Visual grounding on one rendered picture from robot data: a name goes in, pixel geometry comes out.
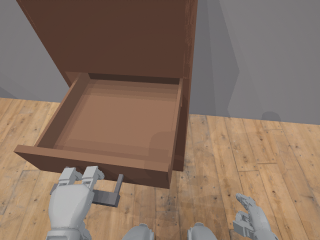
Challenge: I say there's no robot right thigh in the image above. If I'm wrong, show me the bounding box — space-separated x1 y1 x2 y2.
187 226 217 240

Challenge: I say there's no robot left forearm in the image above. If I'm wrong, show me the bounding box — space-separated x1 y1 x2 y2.
45 228 81 240

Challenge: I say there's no right robot hand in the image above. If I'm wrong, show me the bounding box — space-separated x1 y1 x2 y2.
232 193 272 240

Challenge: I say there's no handle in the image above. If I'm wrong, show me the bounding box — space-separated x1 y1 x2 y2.
49 166 124 208

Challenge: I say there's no robot right forearm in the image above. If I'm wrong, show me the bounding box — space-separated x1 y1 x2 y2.
253 229 279 240

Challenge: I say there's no left robot hand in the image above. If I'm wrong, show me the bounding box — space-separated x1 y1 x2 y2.
48 166 105 240

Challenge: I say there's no drawer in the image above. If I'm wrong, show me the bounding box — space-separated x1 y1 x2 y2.
13 72 183 189

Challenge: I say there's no right robot shin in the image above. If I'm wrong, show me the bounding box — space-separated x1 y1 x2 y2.
194 222 204 226

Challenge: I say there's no cabinet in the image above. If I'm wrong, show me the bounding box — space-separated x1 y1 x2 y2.
16 0 198 172

